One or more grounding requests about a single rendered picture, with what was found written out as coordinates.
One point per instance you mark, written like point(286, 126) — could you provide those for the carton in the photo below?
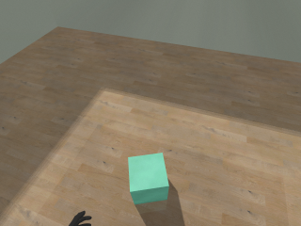
point(147, 178)

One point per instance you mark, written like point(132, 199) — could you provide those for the robot left hand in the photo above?
point(80, 217)

